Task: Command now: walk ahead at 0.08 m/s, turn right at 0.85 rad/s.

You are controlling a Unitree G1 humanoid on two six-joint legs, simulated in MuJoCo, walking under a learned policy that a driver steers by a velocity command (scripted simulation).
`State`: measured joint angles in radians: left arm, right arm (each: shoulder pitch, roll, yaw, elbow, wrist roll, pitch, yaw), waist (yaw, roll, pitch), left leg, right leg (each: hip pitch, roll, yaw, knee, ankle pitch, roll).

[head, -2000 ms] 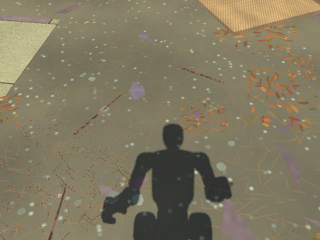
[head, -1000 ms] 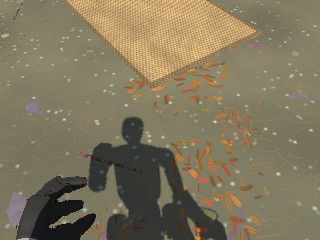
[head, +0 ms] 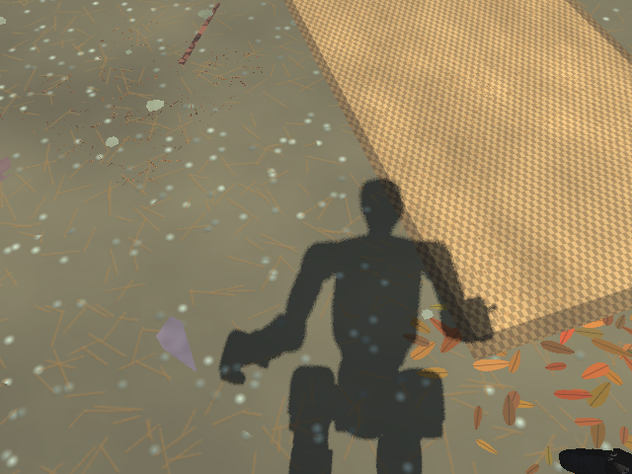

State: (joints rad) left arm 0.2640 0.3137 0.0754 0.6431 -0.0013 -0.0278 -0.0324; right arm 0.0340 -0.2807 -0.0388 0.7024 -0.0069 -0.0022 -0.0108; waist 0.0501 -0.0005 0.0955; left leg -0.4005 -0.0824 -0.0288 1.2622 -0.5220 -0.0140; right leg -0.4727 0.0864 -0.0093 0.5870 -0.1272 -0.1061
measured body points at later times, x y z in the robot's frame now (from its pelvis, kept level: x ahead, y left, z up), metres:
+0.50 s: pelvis +0.10 +0.07 +0.02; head +0.13 +0.08 +0.47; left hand +0.39 +0.26 -0.06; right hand +0.09 -0.25 -0.07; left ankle +0.18 +0.16 -0.72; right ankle +0.04 -0.05 -0.65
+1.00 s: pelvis +0.11 +0.06 +0.02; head +0.12 +0.05 +0.47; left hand +0.34 +0.26 -0.07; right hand +0.09 -0.25 -0.09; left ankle +0.14 +0.18 -0.65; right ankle +0.01 -0.04 -0.72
